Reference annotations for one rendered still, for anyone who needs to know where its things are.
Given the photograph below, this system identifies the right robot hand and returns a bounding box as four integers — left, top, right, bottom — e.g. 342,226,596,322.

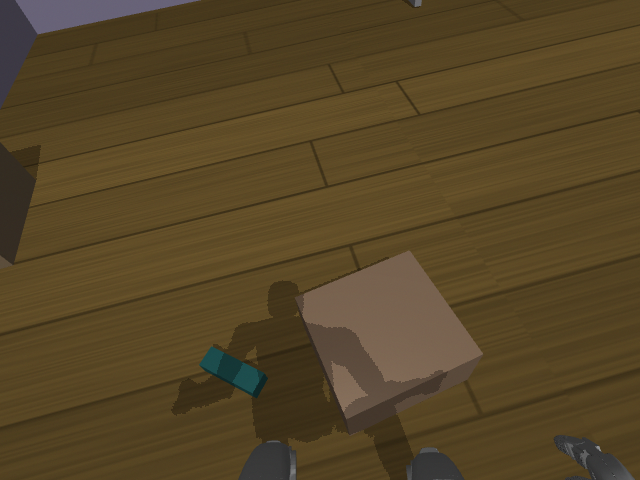
554,435,635,480

